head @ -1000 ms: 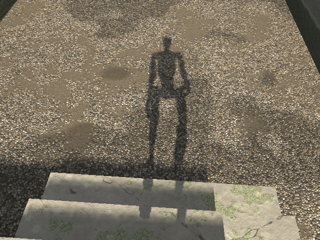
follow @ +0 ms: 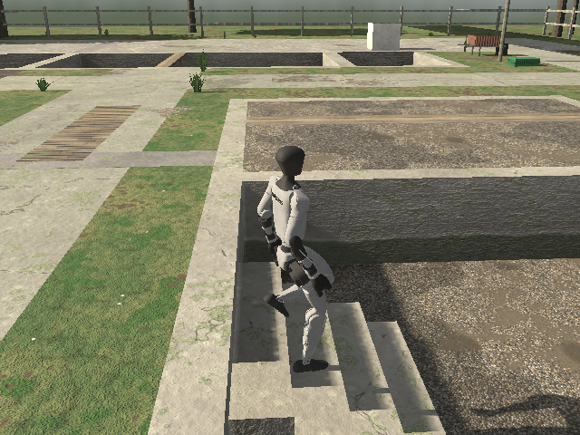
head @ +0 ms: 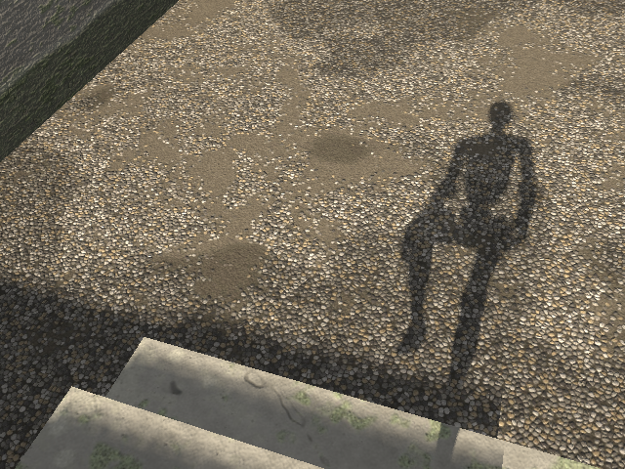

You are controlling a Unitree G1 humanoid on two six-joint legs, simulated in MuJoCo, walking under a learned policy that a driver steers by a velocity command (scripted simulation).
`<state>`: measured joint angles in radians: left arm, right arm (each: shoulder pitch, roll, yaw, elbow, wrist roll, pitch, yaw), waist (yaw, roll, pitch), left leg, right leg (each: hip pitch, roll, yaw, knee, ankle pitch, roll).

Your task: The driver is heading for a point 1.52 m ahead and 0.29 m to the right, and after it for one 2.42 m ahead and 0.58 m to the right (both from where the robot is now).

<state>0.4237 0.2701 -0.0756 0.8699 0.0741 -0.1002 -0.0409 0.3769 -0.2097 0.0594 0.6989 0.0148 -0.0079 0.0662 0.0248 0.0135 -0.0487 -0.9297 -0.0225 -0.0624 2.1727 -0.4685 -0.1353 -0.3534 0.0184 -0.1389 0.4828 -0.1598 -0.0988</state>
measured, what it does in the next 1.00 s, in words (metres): climbs, backwards: left foot 0.18 m higher, then right foot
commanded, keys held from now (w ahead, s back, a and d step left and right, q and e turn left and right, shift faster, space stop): no key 1.00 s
